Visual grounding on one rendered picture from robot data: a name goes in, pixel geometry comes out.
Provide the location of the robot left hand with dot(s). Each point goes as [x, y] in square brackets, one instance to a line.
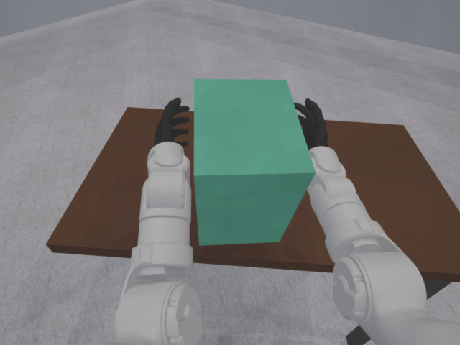
[164, 131]

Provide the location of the carton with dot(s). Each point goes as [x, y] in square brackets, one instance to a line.
[252, 166]

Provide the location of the right robot forearm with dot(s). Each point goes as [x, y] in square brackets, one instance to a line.
[343, 217]

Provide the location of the robot right hand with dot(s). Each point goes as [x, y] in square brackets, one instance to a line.
[314, 125]

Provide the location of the left robot upper arm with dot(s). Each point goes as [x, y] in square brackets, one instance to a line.
[160, 313]

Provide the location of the left robot forearm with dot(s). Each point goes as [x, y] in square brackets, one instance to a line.
[163, 249]

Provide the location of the right robot upper arm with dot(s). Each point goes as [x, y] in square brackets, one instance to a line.
[384, 293]

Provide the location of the table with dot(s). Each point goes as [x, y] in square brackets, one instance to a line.
[392, 178]

